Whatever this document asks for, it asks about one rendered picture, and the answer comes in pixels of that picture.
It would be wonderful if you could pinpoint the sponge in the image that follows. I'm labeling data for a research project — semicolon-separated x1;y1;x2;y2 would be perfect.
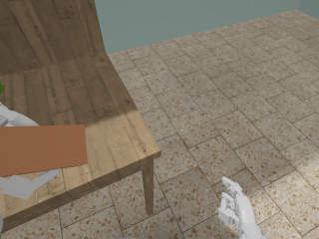
0;124;88;177

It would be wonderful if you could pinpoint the table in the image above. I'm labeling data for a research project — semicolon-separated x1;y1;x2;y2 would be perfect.
0;0;161;234

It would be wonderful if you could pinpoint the right robot forearm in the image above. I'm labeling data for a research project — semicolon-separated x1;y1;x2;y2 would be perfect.
238;223;267;239

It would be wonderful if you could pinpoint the robot right hand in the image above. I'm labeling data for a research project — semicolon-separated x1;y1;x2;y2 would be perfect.
218;176;257;231

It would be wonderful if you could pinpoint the robot left hand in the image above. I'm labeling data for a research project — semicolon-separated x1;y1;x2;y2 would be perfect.
0;102;62;200

